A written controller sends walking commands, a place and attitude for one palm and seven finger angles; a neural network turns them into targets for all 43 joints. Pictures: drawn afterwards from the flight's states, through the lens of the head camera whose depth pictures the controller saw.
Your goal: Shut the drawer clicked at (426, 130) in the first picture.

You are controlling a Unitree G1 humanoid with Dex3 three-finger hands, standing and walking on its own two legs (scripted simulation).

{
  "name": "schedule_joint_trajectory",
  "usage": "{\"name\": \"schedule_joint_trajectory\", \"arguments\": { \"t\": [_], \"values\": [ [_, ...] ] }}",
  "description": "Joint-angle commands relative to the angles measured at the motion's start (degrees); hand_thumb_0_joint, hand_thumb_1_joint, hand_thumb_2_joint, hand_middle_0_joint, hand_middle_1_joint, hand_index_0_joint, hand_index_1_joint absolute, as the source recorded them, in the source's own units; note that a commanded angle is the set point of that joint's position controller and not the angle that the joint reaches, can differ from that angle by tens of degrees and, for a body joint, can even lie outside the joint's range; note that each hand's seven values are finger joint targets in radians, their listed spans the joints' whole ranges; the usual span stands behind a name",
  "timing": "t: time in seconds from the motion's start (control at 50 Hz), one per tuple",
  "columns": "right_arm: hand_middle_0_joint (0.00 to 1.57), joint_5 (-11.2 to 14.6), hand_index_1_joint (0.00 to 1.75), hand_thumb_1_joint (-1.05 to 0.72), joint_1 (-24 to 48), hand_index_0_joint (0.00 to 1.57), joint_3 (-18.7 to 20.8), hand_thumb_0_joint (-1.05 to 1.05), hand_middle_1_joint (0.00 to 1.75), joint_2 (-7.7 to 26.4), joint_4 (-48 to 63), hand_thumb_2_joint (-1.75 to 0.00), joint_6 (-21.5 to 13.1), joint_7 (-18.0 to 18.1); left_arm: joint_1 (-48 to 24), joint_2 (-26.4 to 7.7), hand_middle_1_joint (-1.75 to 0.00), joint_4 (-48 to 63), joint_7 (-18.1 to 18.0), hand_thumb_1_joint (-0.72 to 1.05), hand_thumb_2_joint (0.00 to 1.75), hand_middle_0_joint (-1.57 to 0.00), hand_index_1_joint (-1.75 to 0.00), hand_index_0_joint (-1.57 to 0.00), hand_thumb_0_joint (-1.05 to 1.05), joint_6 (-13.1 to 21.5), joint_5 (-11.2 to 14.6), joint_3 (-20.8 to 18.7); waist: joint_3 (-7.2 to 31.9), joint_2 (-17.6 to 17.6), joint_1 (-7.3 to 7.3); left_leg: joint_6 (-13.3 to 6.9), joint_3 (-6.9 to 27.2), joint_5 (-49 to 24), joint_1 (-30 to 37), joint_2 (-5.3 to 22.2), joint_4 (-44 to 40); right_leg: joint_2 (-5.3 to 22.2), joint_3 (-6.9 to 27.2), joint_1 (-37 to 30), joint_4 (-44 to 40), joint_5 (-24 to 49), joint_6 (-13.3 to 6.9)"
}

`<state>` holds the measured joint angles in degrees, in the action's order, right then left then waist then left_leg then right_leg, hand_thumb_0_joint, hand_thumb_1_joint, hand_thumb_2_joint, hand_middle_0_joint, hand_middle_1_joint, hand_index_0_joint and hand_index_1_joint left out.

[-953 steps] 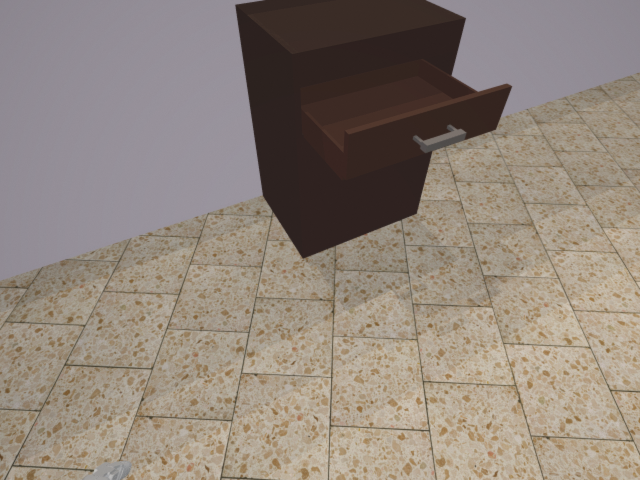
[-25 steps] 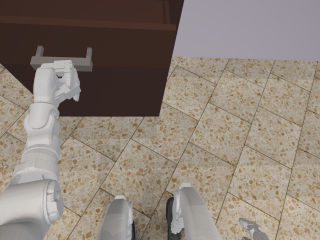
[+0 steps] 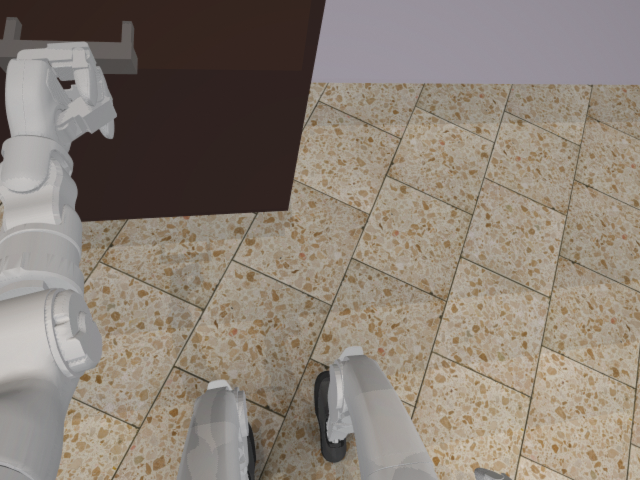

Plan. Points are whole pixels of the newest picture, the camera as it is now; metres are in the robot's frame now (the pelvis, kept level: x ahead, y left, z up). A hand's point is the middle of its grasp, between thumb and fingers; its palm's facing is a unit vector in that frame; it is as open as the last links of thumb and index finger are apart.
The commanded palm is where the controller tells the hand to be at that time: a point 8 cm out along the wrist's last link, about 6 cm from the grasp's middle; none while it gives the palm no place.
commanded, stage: push the drawer shut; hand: left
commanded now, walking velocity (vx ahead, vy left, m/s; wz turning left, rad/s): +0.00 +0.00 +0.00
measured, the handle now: (70, 43) +0.62 +0.22 +0.04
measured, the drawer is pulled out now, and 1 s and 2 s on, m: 0.03 0.00 0.00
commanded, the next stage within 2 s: pull the fist back off the drawer in 0.64 s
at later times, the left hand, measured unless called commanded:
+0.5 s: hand (98, 74) +0.58 +0.19 +0.03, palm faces +0.00 -1.00 -0.05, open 3.2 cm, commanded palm +0.60 +0.19 +0.04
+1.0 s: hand (92, 70) +0.58 +0.20 +0.04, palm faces -0.01 -1.00 -0.07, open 3.5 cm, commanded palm +0.59 +0.19 +0.04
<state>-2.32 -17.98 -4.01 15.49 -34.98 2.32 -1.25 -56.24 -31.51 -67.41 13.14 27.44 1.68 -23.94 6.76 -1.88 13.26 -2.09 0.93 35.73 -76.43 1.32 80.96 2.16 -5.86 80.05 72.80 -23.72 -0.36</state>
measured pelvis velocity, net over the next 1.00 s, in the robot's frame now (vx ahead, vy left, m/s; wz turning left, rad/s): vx -0.03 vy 0.00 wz -0.01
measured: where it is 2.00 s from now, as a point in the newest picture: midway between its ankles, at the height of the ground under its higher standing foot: (288, 457)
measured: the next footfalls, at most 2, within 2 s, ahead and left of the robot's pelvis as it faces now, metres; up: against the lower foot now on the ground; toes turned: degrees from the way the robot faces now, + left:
none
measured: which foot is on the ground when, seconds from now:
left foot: down 0.00-1.00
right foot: down 0.00-1.00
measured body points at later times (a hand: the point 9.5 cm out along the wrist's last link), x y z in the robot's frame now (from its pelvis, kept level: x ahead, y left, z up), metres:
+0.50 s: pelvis +0.00 +0.00 -0.01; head +0.21 +0.05 +0.39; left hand +0.57 +0.24 +0.04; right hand -0.01 -0.26 -0.11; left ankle +0.01 +0.09 -0.59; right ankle +0.09 -0.13 -0.59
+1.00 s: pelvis -0.03 +0.00 -0.02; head +0.19 +0.06 +0.36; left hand +0.58 +0.25 +0.04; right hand -0.06 -0.25 -0.11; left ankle +0.01 +0.09 -0.59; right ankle +0.09 -0.13 -0.59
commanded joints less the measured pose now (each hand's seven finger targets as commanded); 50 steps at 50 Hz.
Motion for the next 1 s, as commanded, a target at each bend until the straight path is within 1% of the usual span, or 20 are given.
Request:
{"name": "schedule_joint_trajectory", "arguments": {
  "t": [0.0,0.02,0.06,0.08,0.12,0.14,0.22,0.28,0.36,0.42,0.5,0.52,0.56,0.64,0.66,0.72,0.82,0.9,0.94,0.98],
  "values": [
    [0.20,-0.5,0.30,-0.90,-10.9,0.20,3.8,0.00,0.30,11.4,2.0,-0.90,0.0,0.6,-31.9,-16.7,-1.60,13.0,-1.2,0.90,0.90,-1.40,-1.60,-1.40,0.00,3.5,1.1,-2.6,34.4,-11.0,2.50,0.4,4.3,-21.0,16.6,-0.5,-10.5,-3.2,4.2,-22.7,-6.4,7.5,-0.9],
    [0.20,-0.6,0.30,-0.90,-11.4,0.20,3.8,0.00,0.30,11.5,2.1,-0.90,0.1,0.6,-31.8,-17.4,-1.60,12.3,-1.2,0.90,0.90,-1.40,-1.60,-1.40,0.00,3.4,0.8,-3.1,34.8,-11.2,2.17,0.7,5.0,-22.1,17.8,-0.4,-10.8,-3.2,3.6,-22.2,-5.9,7.9,-1.2],
    [0.20,-0.7,0.30,-0.90,-11.8,0.20,3.8,0.00,0.30,11.6,1.8,-0.90,0.4,0.4,-34.0,-16.4,-1.60,12.9,-1.2,0.90,0.90,-1.40,-1.60,-1.40,0.00,3.1,0.5,-1.8,36.1,-13.2,2.99,1.1,5.5,-23.8,20.0,-0.1,-10.6,-3.2,3.3,-20.3,-5.8,8.4,-1.1],
    [0.20,-0.8,0.30,-0.90,-12.3,0.20,3.8,0.00,0.30,11.7,1.7,-0.90,0.6,0.4,-33.8,-17.8,-1.60,12.7,-1.4,0.90,0.90,-1.40,-1.60,-1.40,0.00,3.0,0.1,-2.9,36.9,-13.6,2.50,1.2,5.5,-24.4,20.3,-0.1,-10.3,-3.3,3.3,-20.2,-5.6,8.5,-1.1],
    [0.20,-0.9,0.30,-0.90,-12.7,0.20,3.6,0.00,0.30,11.6,1.5,-0.90,0.7,0.2,-35.6,-16.3,-1.60,11.3,-1.4,0.90,0.90,-1.40,-1.60,-1.40,0.00,2.5,0.1,-1.5,35.6,-14.2,3.84,1.2,5.9,-24.7,20.7,0.0,-10.0,-3.4,3.0,-18.2,-5.5,8.4,-1.2],
    [0.20,-1.0,0.30,-0.90,-13.1,0.20,3.4,0.00,0.30,11.9,1.3,-0.90,1.0,0.2,-35.3,-17.8,-1.60,10.4,-1.5,0.90,0.90,-1.40,-1.60,-1.40,0.00,2.1,-0.5,-2.3,35.1,-13.3,3.67,1.3,6.1,-24.7,20.3,0.2,-10.1,-3.5,2.7,-18.3,-5.4,8.2,-1.1],
    [0.20,-1.3,0.30,-0.90,-14.0,0.20,3.3,0.00,0.30,11.7,1.4,-0.90,1.5,0.0,-38.1,-17.9,-1.60,10.5,-1.8,0.90,0.90,-1.40,-1.60,-1.40,0.00,1.4,-1.3,-1.7,36.6,-15.3,4.51,1.5,6.6,-26.9,21.1,0.3,-9.4,-3.5,2.6,-17.6,-4.9,9.7,-1.3],
    [0.20,-1.5,0.30,-0.90,-15.0,0.20,3.5,0.00,0.30,11.9,1.1,-0.90,2.1,-0.1,-40.7,-18.9,-1.60,12.2,-2.1,0.90,0.90,-1.40,-1.60,-1.40,0.00,1.3,-1.4,-2.5,38.2,-14.9,5.11,1.6,6.9,-28.5,22.4,0.6,-8.9,-3.7,2.6,-17.7,-5.1,10.8,-1.1],
    [0.20,-1.7,0.30,-0.90,-15.3,0.20,3.2,0.00,0.30,11.8,0.0,-0.90,2.1,-0.2,-45.5,-16.7,-1.60,10.7,-2.6,0.90,0.90,-1.40,-1.60,-1.40,0.00,0.5,-2.0,0.7,34.7,-17.0,7.15,1.7,7.2,-25.7,22.0,0.5,-9.0,-3.7,2.3,-14.3,-5.7,8.7,-1.1],
    [0.20,-2.0,0.30,-0.90,-15.8,0.20,3.1,0.00,0.30,12.0,-0.2,-0.90,1.8,-0.1,-49.1,-18.2,-1.60,12.5,-3.0,0.90,0.90,-1.40,-1.60,-1.40,0.00,0.7,-2.3,0.5,37.0,-19.0,7.62,1.8,7.7,-25.9,23.5,0.3,-8.7,-3.8,2.2,-13.8,-5.4,8.7,-1.3],
    [0.20,-2.0,0.30,-0.90,-15.8,0.20,2.6,0.00,0.30,12.1,-1.0,-0.90,1.3,0.0,-51.8,-17.4,-1.60,9.7,-3.5,0.90,0.90,-1.40,-1.60,-1.40,0.00,-0.1,-2.7,2.2,34.8,-18.6,9.25,1.5,7.8,-21.8,21.4,0.2,-8.7,-3.9,2.1,-12.1,-5.9,6.4,-1.2],
    [0.20,-2.1,0.30,-0.90,-15.8,0.20,2.6,0.00,0.30,11.9,-1.0,-0.90,1.0,0.0,-52.9,-16.0,-1.60,9.4,-3.5,0.90,0.90,-1.40,-1.60,-1.40,0.00,-0.2,-2.9,3.8,34.1,-20.4,9.81,1.5,7.8,-21.1,21.6,0.1,-8.7,-3.9,2.1,-10.6,-5.8,6.0,-1.3],
    [0.20,-2.0,0.30,-0.90,-15.6,0.20,2.1,0.00,0.30,12.3,-1.2,-0.90,0.7,0.3,-54.0,-17.6,-1.60,7.9,-3.6,0.90,0.90,-1.40,-1.60,-1.40,0.00,-0.8,-3.1,3.5,32.8,-19.3,10.31,1.0,7.4,-17.7,18.8,0.0,-8.7,-3.9,2.2,-10.8,-6.0,4.3,-1.2],
    [0.20,-2.0,0.30,-0.90,-15.9,0.20,1.6,0.00,0.30,12.6,-1.3,-0.90,-0.4,0.7,-55.9,-19.0,-1.60,7.5,-3.7,0.90,0.90,-1.40,-1.60,-1.40,0.00,-1.3,-3.5,3.7,34.1,-21.0,10.65,0.9,7.6,-15.9,18.5,-0.1,-8.8,-3.9,2.2,-10.4,-5.7,3.4,-1.3],
    [0.20,-1.9,0.30,-0.90,-15.6,0.20,1.7,0.00,0.30,12.6,-1.4,-0.90,-0.7,0.7,-56.7,-17.6,-1.60,7.7,-3.7,0.90,0.90,-1.40,-1.60,-1.40,0.00,-1.5,-3.3,4.8,34.1,-21.4,11.30,0.6,7.3,-15.0,18.1,-0.1,-8.6,-3.9,2.4,-9.7,-5.9,2.9,-1.1],
    [0.20,-1.9,0.30,-0.90,-15.8,0.20,1.4,0.00,0.30,12.7,-1.7,-0.90,-1.7,1.1,-58.0,-17.4,-1.60,7.5,-3.7,0.90,0.90,-1.40,-1.60,-1.40,0.00,-2.1,-3.2,5.5,34.0,-22.3,11.89,0.4,7.4,-13.4,17.7,0.0,-9.0,-3.8,2.4,-9.5,-5.9,2.3,-1.1],
    [0.20,-2.0,0.30,-0.90,-16.3,0.20,1.2,0.00,0.30,12.9,-1.4,-0.90,-2.2,0.8,-57.7,-19.3,-1.60,6.9,-3.5,0.90,0.90,-1.40,-1.60,-1.40,0.00,-3.0,-3.6,4.3,34.9,-21.9,11.22,0.3,7.4,-11.9,16.1,-0.2,-8.8,-3.7,2.5,-10.5,-5.8,1.6,-1.3],
    [0.20,-1.7,0.30,-0.90,-16.2,0.20,0.9,0.00,0.30,13.1,-0.8,-0.90,-2.0,0.6,-56.2,-20.2,-1.60,4.2,-3.2,0.90,0.90,-1.40,-1.60,-1.40,0.00,-4.5,-3.9,3.7,31.6,-18.9,10.95,-0.1,7.1,-7.4,11.2,-0.3,-9.1,-3.7,2.8,-11.1,-6.1,-1.0,-1.1],
    [0.20,-1.8,0.30,-0.90,-16.6,0.20,0.9,0.00,0.30,13.1,-0.5,-0.90,-2.2,0.4,-55.9,-21.1,-1.60,5.3,-3.1,0.90,0.90,-1.40,-1.60,-1.40,0.00,-4.3,-4.2,2.9,33.8,-21.0,10.14,0.2,7.7,-8.3,13.3,-0.2,-9.4,-3.7,2.5,-10.7,-5.6,-0.5,-1.3],
    [0.20,-1.8,0.30,-0.90,-16.5,0.20,0.9,0.00,0.30,13.1,-0.3,-0.90,-2.0,0.2,-54.5,-21.6,-1.60,4.6,-3.0,0.90,0.90,-1.40,-1.60,-1.40,0.00,-4.9,-4.0,2.0,33.1,-19.5,9.77,0.1,7.4,-8.2,11.9,-0.2,-9.1,-3.6,2.5,-11.2,-5.5,-0.5,-1.2]
  ]
}}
